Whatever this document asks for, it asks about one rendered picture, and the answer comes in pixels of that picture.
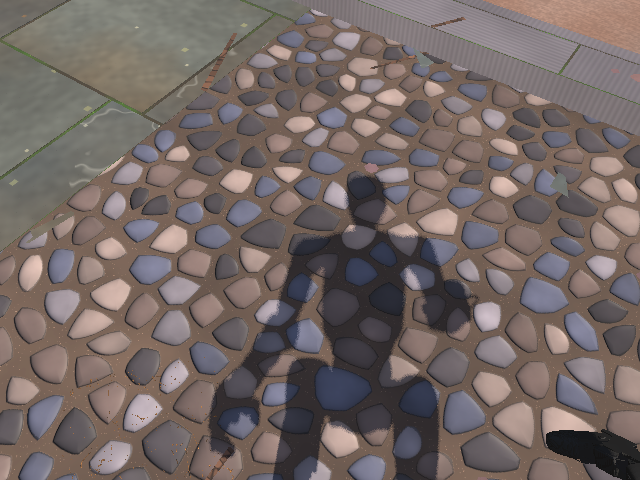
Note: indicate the right robot hand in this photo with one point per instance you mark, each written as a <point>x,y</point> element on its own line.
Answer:
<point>611,453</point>

